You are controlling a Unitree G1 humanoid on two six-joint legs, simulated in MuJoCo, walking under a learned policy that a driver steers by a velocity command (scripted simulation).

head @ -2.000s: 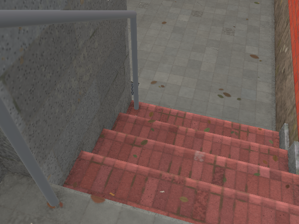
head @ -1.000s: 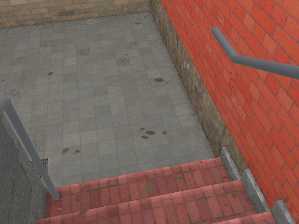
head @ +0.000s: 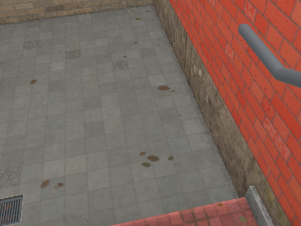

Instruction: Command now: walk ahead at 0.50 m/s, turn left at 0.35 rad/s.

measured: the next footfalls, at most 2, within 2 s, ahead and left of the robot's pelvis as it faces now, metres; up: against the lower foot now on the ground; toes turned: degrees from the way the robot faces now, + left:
left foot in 0.28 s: +0.27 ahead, +0.17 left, -0.16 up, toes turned +7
right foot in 0.78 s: +0.59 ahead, +0.04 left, -0.33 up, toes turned +31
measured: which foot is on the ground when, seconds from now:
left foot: up 0.00-0.26, down 0.28-0.80, up 0.82-1.00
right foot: down 0.00-0.28, up 0.30-0.76, down 0.78-1.00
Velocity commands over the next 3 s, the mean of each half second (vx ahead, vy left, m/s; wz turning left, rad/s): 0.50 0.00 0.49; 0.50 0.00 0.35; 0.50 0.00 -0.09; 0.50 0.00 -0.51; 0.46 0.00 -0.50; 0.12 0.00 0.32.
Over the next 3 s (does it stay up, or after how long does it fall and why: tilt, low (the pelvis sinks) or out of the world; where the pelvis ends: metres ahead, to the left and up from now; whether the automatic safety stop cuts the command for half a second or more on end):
stays up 1.46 0.39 -0.47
